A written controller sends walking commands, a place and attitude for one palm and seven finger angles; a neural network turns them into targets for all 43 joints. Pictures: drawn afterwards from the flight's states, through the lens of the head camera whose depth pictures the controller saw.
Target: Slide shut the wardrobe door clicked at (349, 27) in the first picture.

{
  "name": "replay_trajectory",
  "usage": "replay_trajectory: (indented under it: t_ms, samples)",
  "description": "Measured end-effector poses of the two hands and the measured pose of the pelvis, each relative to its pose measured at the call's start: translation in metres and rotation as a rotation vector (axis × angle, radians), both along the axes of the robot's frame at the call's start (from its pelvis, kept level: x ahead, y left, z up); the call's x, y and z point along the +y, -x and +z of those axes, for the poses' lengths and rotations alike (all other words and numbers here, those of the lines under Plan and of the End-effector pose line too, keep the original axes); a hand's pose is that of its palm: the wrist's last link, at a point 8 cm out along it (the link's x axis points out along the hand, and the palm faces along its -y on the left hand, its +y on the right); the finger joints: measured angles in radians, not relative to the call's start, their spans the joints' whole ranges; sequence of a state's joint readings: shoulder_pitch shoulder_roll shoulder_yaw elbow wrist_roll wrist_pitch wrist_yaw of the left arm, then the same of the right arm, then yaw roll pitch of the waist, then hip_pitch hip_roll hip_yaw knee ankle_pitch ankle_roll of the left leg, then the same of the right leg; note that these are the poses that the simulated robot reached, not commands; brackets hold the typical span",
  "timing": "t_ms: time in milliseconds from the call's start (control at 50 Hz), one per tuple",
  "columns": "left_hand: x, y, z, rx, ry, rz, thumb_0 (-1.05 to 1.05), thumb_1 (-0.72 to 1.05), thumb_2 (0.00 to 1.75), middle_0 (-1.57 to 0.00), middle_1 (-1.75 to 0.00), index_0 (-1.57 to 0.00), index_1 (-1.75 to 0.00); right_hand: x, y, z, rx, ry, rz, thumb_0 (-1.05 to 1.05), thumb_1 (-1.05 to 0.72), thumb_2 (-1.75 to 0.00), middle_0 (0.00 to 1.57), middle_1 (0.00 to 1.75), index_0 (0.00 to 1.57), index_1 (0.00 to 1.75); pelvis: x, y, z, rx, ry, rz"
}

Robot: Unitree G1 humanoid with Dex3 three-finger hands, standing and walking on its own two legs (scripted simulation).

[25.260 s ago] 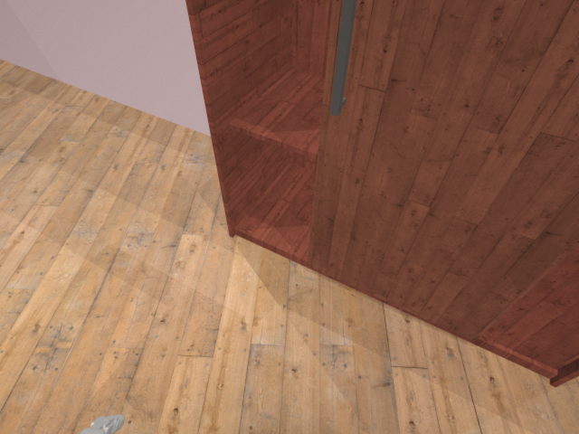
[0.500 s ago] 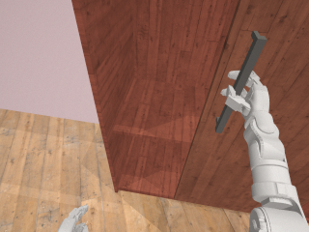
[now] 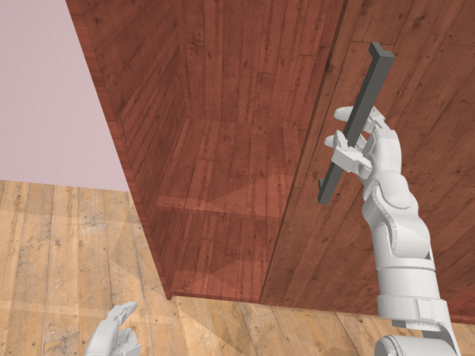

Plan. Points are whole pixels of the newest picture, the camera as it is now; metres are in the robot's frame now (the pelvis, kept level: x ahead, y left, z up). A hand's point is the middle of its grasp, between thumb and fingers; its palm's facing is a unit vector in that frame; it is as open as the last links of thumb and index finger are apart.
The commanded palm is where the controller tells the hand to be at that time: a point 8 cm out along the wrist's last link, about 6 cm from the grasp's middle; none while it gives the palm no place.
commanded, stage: tug the door sideways, standing still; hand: right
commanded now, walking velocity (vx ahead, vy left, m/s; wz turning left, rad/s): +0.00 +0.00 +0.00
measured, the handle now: (344, 136) +0.44 -0.16 +0.17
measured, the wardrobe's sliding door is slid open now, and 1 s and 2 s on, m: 0.36 0.33 0.24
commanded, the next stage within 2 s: step sideways, sliding the door along in 0.64 s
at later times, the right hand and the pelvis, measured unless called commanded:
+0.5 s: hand (329, 151) +0.39 -0.12 +0.19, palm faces +0.12 +0.99 -0.05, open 5.8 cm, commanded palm +0.36 -0.11 +0.18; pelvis -0.04 -0.01 +0.00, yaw -2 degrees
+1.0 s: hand (314, 152) +0.39 -0.10 +0.18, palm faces +0.06 +0.99 -0.15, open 6.1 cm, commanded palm +0.38 -0.14 +0.18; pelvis -0.04 +0.01 -0.01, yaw +0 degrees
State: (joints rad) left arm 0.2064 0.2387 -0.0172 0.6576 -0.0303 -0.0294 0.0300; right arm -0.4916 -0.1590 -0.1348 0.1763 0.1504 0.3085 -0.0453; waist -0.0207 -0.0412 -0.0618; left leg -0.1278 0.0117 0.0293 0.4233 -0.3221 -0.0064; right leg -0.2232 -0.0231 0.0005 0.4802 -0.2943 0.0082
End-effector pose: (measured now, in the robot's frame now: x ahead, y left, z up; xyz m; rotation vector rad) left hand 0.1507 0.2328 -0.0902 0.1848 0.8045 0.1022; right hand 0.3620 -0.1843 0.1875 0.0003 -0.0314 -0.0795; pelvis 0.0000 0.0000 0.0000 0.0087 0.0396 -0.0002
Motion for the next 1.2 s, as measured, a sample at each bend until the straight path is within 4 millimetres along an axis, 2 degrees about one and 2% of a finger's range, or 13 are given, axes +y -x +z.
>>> replay_trajectory:
  t_ms: [160,300,520,740,900,1020,1120,1200]
  samples:
    - [-0.014,0.002,-0.005,0.000,0.027,-0.041,0.01,0.90,0.90,-0.20,-0.30,-0.20,-0.30,0.004,0.002,0.001,0.008,0.023,-0.051,0.00,-0.76,-0.84,0.35,1.38,0.32,1.37,0.000,0.009,-0.002,-0.002,0.002,-0.023]
    - [-0.020,0.025,-0.013,0.032,0.039,-0.049,0.01,0.90,0.90,-0.20,-0.30,-0.20,-0.30,0.007,0.003,0.001,0.008,0.038,-0.058,0.00,-0.78,-0.82,0.33,1.38,0.27,1.39,-0.003,0.021,-0.003,-0.012,-0.001,-0.033]
    - [-0.017,0.065,-0.023,0.091,0.031,-0.046,0.01,0.90,0.90,-0.20,-0.30,-0.20,-0.30,0.016,0.002,0.000,-0.005,0.055,-0.040,-0.01,-0.79,-0.81,0.32,1.38,0.24,1.39,-0.008,0.036,-0.005,-0.007,-0.007,-0.042]
    - [-0.017,0.081,-0.024,0.080,0.036,-0.044,0.01,0.91,0.90,-0.20,-0.30,-0.20,-0.30,0.032,0.001,-0.001,-0.018,0.054,-0.021,-0.01,-0.78,-0.82,0.34,1.38,0.25,1.39,-0.010,0.047,-0.006,-0.002,-0.008,-0.040]
    - [-0.010,0.084,-0.026,0.085,0.010,0.046,0.01,0.90,0.90,-0.20,-0.30,-0.20,-0.30,0.033,-0.005,-0.004,-0.111,0.133,0.054,-0.03,-0.71,-0.82,0.39,1.39,0.27,1.37,-0.006,0.051,-0.009,-0.021,0.002,0.007]
    - [0.000,0.078,-0.042,0.143,0.015,0.050,0.01,0.90,0.90,-0.20,-0.30,-0.20,-0.30,0.034,-0.007,-0.006,-0.153,0.162,0.027,-0.05,-0.70,-0.83,0.43,1.40,0.27,1.38,0.009,0.042,-0.015,-0.045,-0.014,-0.002]
    - [0.011,0.065,-0.041,0.222,-0.005,0.007,0.01,0.90,0.90,-0.20,-0.30,-0.20,-0.30,0.035,-0.007,-0.007,-0.168,0.150,0.014,-0.05,-0.69,-0.84,0.44,1.40,0.28,1.38,0.026,0.031,-0.013,-0.068,-0.015,-0.061]
    - [0.025,0.040,-0.035,0.182,-0.044,-0.006,0.02,0.90,0.90,-0.20,-0.30,-0.21,-0.30,0.035,-0.010,-0.011,-0.219,0.127,0.013,-0.05,-0.70,-0.85,0.45,1.40,0.30,1.38,0.033,0.027,-0.017,-0.083,0.009,-0.030]
